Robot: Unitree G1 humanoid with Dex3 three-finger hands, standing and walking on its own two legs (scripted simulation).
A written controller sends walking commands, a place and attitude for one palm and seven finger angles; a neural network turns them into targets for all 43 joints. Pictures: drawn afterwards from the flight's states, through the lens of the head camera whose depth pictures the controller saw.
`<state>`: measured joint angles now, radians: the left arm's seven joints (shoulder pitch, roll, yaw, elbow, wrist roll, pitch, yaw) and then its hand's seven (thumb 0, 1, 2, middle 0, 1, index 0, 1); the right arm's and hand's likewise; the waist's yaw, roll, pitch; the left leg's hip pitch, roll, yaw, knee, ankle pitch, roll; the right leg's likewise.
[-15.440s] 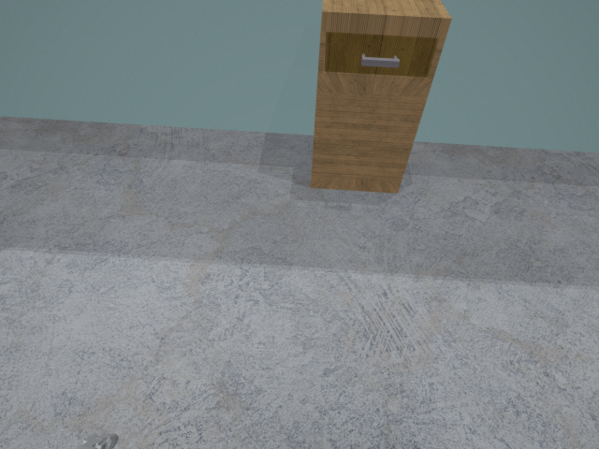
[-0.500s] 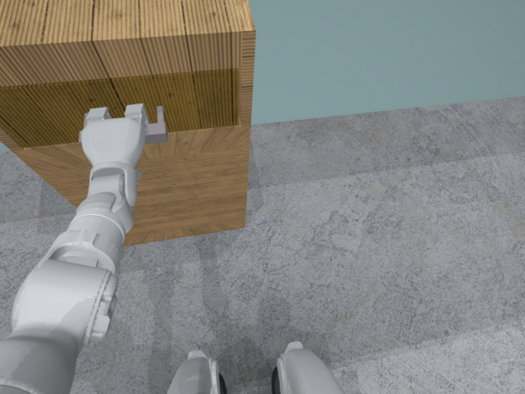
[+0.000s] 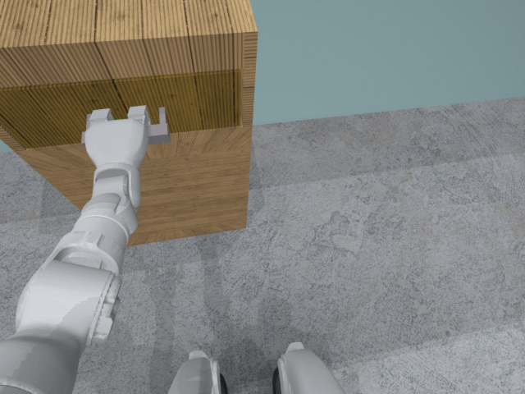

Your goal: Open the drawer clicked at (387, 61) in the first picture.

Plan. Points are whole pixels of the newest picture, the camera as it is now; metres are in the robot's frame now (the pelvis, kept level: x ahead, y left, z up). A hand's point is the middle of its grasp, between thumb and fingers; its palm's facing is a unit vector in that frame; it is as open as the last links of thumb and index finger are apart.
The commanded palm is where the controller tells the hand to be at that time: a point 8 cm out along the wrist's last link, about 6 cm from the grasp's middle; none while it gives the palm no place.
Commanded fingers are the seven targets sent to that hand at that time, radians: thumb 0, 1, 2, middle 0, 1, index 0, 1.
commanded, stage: pull the drawer open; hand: left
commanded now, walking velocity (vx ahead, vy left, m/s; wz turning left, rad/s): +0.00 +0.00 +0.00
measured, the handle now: (127, 126) +0.56 +0.18 -0.01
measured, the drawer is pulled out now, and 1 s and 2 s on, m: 0.00 0.12 0.24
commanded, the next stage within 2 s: none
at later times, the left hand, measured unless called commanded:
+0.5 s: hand (131, 188) +0.45 +0.17 -0.03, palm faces -0.04 -0.06 -1.00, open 5.7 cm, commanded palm +0.41 +0.17 +0.02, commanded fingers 0.00 0.90 0.90 -0.40 -1.35 -0.40 -1.35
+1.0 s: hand (131, 225) +0.39 +0.17 -0.03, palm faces -0.03 -0.05 -1.00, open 5.7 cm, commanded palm +0.35 +0.17 +0.02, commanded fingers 0.00 0.90 0.90 -0.40 -1.35 -0.40 -1.35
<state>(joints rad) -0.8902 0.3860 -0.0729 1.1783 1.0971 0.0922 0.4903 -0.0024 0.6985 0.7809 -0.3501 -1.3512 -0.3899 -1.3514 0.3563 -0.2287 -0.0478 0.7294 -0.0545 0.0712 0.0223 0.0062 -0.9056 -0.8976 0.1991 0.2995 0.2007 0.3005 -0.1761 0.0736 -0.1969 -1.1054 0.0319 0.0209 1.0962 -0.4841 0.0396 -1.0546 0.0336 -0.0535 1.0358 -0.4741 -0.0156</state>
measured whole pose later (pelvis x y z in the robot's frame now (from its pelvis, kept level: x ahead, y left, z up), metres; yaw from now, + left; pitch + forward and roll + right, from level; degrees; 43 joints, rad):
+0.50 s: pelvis +0.02 +0.00 +0.02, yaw +0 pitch +24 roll -2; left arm -0.61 0.27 -0.10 0.98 1.11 0.09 0.55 0.01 0.72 0.77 -0.31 -1.35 -0.38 -1.34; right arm 0.30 -0.22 -0.07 0.70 -0.04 0.11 0.03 0.01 -0.91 -0.90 0.20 0.30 0.20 0.30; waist -0.09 0.05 -0.21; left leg -0.94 0.03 0.04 1.00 -0.48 0.04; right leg -0.91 0.03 -0.03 0.96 -0.48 -0.02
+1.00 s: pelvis +0.01 -0.01 +0.02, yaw +1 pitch +21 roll -1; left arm -0.42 0.21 -0.16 0.85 1.12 0.11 0.58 0.00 0.70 0.80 -0.32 -1.35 -0.39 -1.35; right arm 0.25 -0.21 -0.07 0.69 -0.04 0.12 0.02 0.01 -0.91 -0.90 0.20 0.30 0.20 0.30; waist -0.05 0.05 -0.21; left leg -0.88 0.02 0.03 0.99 -0.47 0.03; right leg -0.85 0.03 -0.04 0.96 -0.47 -0.03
